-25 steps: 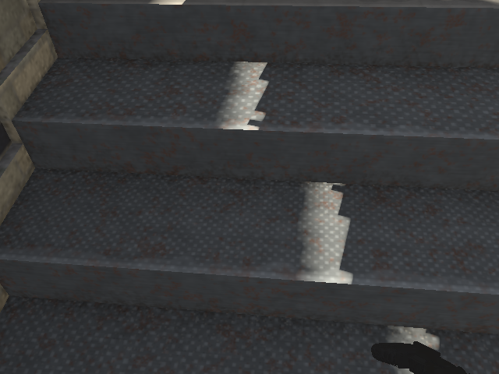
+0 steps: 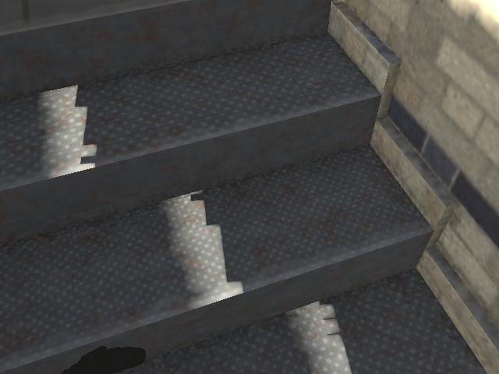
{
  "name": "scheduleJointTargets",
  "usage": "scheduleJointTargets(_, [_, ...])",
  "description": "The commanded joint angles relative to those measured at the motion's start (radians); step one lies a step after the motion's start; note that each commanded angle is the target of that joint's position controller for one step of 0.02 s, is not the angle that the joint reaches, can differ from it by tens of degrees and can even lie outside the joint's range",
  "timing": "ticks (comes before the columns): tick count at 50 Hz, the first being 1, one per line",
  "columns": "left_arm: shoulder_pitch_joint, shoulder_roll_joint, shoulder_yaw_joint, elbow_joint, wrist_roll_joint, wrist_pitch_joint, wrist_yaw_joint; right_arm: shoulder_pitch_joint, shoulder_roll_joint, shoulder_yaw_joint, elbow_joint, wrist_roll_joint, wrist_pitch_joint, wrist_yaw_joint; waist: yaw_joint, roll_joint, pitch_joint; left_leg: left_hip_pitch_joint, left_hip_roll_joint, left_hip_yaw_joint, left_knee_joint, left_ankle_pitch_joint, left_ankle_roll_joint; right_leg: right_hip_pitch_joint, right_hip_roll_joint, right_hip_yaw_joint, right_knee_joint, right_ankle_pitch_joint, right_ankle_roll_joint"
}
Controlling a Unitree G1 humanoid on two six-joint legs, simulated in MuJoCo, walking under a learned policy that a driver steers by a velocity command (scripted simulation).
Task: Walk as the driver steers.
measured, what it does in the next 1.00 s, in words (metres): steps on the spot: right foot, then left foot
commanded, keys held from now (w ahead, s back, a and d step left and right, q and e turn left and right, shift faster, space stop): no key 0.86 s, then w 0.14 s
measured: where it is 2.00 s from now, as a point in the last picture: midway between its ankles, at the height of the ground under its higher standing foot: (283, 360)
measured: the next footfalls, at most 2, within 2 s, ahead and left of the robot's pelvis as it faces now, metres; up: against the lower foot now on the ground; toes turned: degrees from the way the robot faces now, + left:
right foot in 0.04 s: +0.11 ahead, -0.11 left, +0.00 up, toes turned -4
left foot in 0.46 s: +0.08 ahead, +0.15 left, +0.00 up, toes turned -4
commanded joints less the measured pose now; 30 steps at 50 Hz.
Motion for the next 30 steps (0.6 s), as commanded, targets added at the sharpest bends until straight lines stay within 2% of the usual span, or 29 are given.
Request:
scheduleJointTargets(1, [0.080,0.120,0.065,-0.036,-0.015,-0.025,-0.017,-0.003,-0.133,-0.025,-0.024,0.001,-0.008,0.026,0.078,0.112,-0.100,0.062,0.126,-0.127,0.011,0.436,0.142,0.291,0.089,-0.060,-0.395,0.100,-0.080])
scheduleJointTargets(2, [0.131,0.196,0.091,-0.029,-0.010,-0.027,-0.012,0.017,-0.086,-0.009,-0.023,-0.018,-0.019,0.029,0.096,-0.021,-0.134,-0.106,0.066,-0.066,0.237,0.252,0.071,0.508,0.003,0.077,-0.396,0.447,-0.104])
scheduleJointTargets(3, [0.148,0.275,0.094,-0.058,0.032,-0.022,0.010,0.017,0.006,0.025,-0.055,-0.043,-0.037,0.033,0.063,-0.285,-0.215,-0.397,-0.034,-0.097,0.586,-0.252,-0.038,0.693,-0.279,0.452,-0.348,1.050,-0.235])
scheduleJointTargets(4, [0.175,0.167,0.068,-0.047,0.060,-0.035,0.007,0.056,-0.021,0.011,-0.008,-0.003,-0.039,0.024,0.122,-0.208,-0.392,-0.371,-0.021,-0.267,0.733,-0.277,-0.083,0.618,-0.379,0.593,-0.449,0.740,-0.383])
scheduleJointTargets(5, [0.152,0.139,0.060,-0.049,0.052,-0.037,0.006,0.000,-0.059,-0.004,-0.017,0.025,-0.028,0.025,0.133,-0.136,-0.277,-0.436,-0.022,-0.259,0.843,-0.245,-0.103,0.556,-0.331,0.563,-0.502,0.464,-0.399])
scheduleJointTargets(6, [0.104,0.103,0.051,-0.036,0.039,-0.037,0.014,-0.060,-0.045,-0.005,-0.026,0.024,-0.017,0.022,0.123,-0.093,-0.176,-0.502,-0.006,-0.265,0.884,-0.184,-0.104,0.499,-0.275,0.501,-0.512,0.303,-0.356])
scheduleJointTargets(7, [0.056,0.099,0.049,-0.043,0.030,-0.035,0.024,-0.114,-0.036,-0.001,-0.042,0.005,-0.004,0.011,0.114,-0.043,-0.120,-0.521,0.002,-0.269,0.910,-0.132,-0.100,0.452,-0.241,0.462,-0.514,0.260,-0.322])
scheduleJointTargets(8, [0.003,0.075,0.037,-0.048,0.027,-0.035,0.030,-0.112,-0.037,-0.001,-0.047,-0.001,0.006,0.008,0.083,-0.054,-0.098,-0.465,0.006,-0.278,0.903,-0.079,-0.095,0.383,-0.218,0.398,-0.499,0.362,-0.301])
scheduleJointTargets(10, [-0.016,0.046,0.023,-0.042,0.047,-0.044,0.033,-0.039,-0.020,-0.001,-0.017,-0.004,0.015,0.006,0.057,-0.055,-0.132,-0.383,-0.025,-0.266,0.990,0.007,-0.083,0.331,-0.196,0.320,-0.479,0.512,-0.299])
scheduleJointTargets(12, [-0.004,0.024,0.013,-0.027,0.045,-0.047,0.032,0.019,-0.008,0.000,0.007,-0.001,0.020,0.001,0.049,-0.062,-0.138,-0.361,-0.039,-0.258,1.024,0.061,-0.086,0.308,-0.181,0.274,-0.476,0.502,-0.316])
scheduleJointTargets(14, [-0.001,0.016,0.011,-0.017,0.041,-0.044,0.036,0.008,0.009,0.004,0.002,0.000,0.028,-0.003,0.052,-0.079,-0.103,-0.345,-0.039,-0.253,0.939,0.088,-0.088,0.282,-0.160,0.250,-0.485,0.405,-0.311])
scheduleJointTargets(16, [-0.017,0.012,0.013,-0.021,0.040,-0.041,0.043,-0.032,0.034,0.014,-0.015,-0.005,0.036,-0.005,0.055,-0.097,-0.076,-0.294,-0.026,-0.237,0.693,0.075,-0.086,0.280,-0.131,0.221,-0.493,0.326,-0.279])
scheduleJointTargets(17, [-0.022,0.018,0.022,-0.022,0.044,-0.041,0.041,-0.077,0.070,0.024,-0.025,-0.014,0.040,-0.004,0.069,-0.105,-0.057,-0.240,-0.028,-0.215,0.527,0.039,-0.071,0.263,-0.122,0.210,-0.508,0.309,-0.255])
scheduleJointTargets(18, [-0.005,0.024,0.028,-0.011,0.045,-0.038,0.037,-0.101,0.076,0.027,-0.028,-0.015,0.046,-0.005,0.088,-0.129,-0.047,-0.176,-0.046,-0.185,0.374,-0.054,-0.063,0.254,-0.114,0.192,-0.515,0.288,-0.248])
scheduleJointTargets(19, [0.036,0.030,0.034,0.008,0.043,-0.034,0.035,-0.107,0.065,0.020,-0.024,-0.012,0.049,-0.006,0.108,-0.161,-0.037,-0.146,-0.067,-0.165,0.247,-0.141,-0.060,0.276,-0.116,0.212,-0.519,0.253,-0.254])
scheduleJointTargets(20, [0.057,0.014,0.034,0.031,0.046,-0.033,0.031,-0.053,0.050,0.010,0.004,-0.017,0.050,-0.008,0.100,-0.186,-0.045,-0.086,-0.061,-0.179,0.143,-0.116,-0.047,0.288,-0.132,0.247,-0.516,0.217,-0.258])
scheduleJointTargets(21, [0.055,-0.011,0.029,0.052,0.033,-0.037,0.026,0.028,0.051,0.005,0.043,-0.026,0.047,-0.004,0.063,-0.179,-0.039,-0.007,-0.052,-0.181,-0.031,0.018,-0.021,0.271,-0.119,0.246,-0.489,0.150,-0.237])
scheduleJointTargets(22, [0.091,-0.024,0.029,0.080,0.023,-0.045,0.017,0.034,0.032,-0.001,0.062,-0.036,0.045,0.000,0.073,-0.136,-0.015,0.028,-0.047,-0.206,-0.149,0.134,0.001,0.257,-0.089,0.230,-0.476,0.122,-0.201])
scheduleJointTargets(23, [0.113,-0.020,0.032,0.107,0.021,-0.061,0.008,0.040,-0.011,-0.007,0.063,-0.049,0.040,0.004,0.081,-0.057,-0.019,0.092,-0.005,-0.270,-0.159,0.347,0.019,0.214,-0.054,0.203,-0.433,0.088,-0.153])
scheduleJointTargets(24, [0.147,-0.023,0.036,0.128,0.026,-0.070,-0.014,0.053,-0.021,0.001,0.066,-0.046,0.033,0.011,0.120,0.031,-0.044,0.144,0.041,-0.289,-0.122,0.518,0.056,0.185,-0.008,0.138,-0.388,-0.008,-0.098])
scheduleJointTargets(25, [0.162,-0.052,0.036,0.152,0.038,-0.067,-0.014,0.026,0.031,0.008,0.080,-0.043,0.019,0.024,0.127,0.179,-0.060,0.010,0.049,-0.312,-0.167,0.268,0.119,0.288,0.001,0.123,-0.422,-0.005,-0.045])
scheduleJointTargets(26, [0.091,-0.009,0.046,0.162,0.032,-0.062,-0.003,-0.006,0.054,0.011,0.082,-0.031,0.009,0.031,0.098,0.158,0.010,-0.057,0.012,-0.315,-0.213,0.109,0.123,0.314,0.015,0.102,-0.390,0.034,-0.022])
scheduleJointTargets(27, [0.050,0.007,0.054,0.170,0.024,-0.058,0.005,-0.014,0.061,0.015,0.095,-0.039,0.003,0.029,0.091,0.138,0.029,-0.064,0.008,-0.316,-0.237,0.096,0.119,0.312,0.012,0.093,-0.374,0.060,-0.017])
scheduleJointTargets(28, [0.040,0.005,0.056,0.179,0.016,-0.051,0.011,-0.006,0.057,0.016,0.101,-0.040,0.000,0.026,0.086,0.124,0.030,-0.039,0.001,-0.312,-0.237,0.136,0.120,0.301,0.009,0.093,-0.373,0.082,-0.020])
scheduleJointTargets(30, [0.078,-0.001,0.058,0.221,0.021,-0.050,0.010,0.035,0.038,0.010,0.140,-0.030,-0.010,0.020,0.090,0.093,0.019,0.003,-0.002,-0.304,-0.242,0.227,0.121,0.316,0.002,0.099,-0.396,0.133,-0.021])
